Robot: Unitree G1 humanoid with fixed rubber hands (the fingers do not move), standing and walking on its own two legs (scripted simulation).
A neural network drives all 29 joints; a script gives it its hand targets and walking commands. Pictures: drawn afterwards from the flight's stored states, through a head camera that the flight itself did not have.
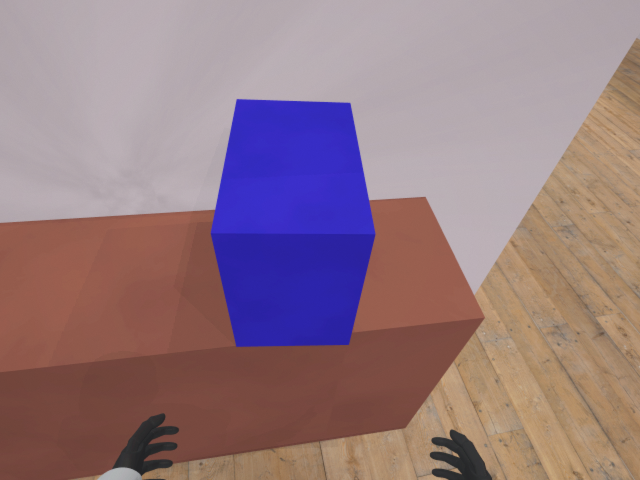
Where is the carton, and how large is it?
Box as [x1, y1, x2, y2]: [211, 99, 375, 346]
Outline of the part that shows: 237,99 211,229 211,236 236,346 348,344 375,234 350,103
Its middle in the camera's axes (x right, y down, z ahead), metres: -0.05 -0.03 +0.63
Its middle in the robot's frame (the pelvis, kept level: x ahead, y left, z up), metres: +0.50 +0.02 +0.02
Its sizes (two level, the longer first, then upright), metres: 0.296 0.185 0.271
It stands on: a pedestal, 0.65 m high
